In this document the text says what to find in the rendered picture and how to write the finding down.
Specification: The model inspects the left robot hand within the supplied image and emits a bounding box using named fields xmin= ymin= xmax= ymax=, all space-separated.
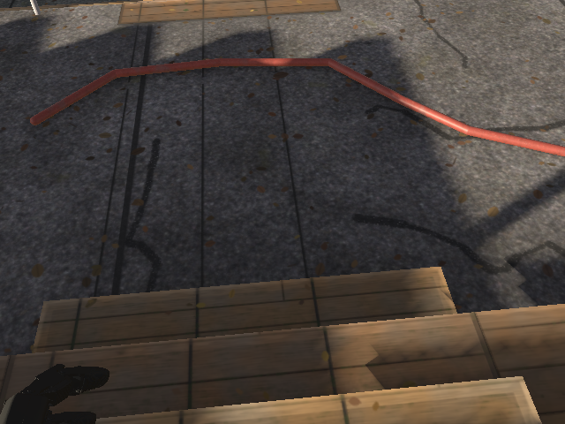
xmin=0 ymin=364 xmax=109 ymax=424

